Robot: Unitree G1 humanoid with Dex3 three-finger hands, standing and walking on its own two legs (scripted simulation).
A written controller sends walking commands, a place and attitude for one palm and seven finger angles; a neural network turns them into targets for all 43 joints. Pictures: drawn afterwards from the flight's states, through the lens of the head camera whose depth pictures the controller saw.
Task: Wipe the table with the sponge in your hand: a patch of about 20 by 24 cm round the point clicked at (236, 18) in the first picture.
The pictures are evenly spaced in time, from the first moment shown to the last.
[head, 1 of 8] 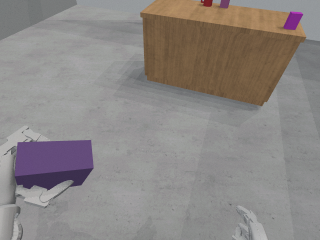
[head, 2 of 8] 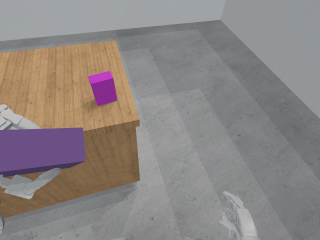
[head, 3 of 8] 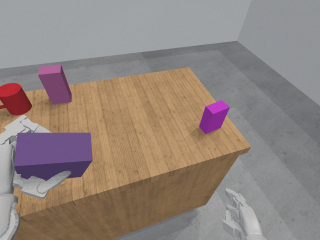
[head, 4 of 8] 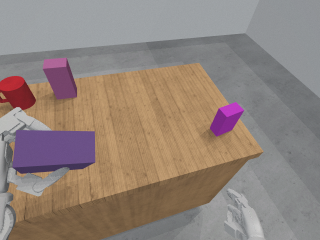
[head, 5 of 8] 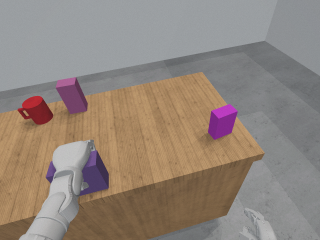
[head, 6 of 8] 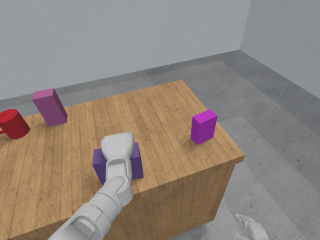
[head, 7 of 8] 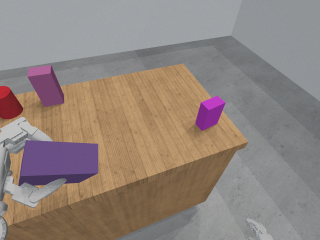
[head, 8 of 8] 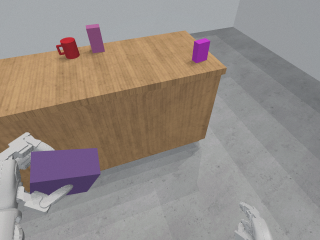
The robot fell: no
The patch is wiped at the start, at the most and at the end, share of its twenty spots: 0.00 1.00 1.00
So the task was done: yes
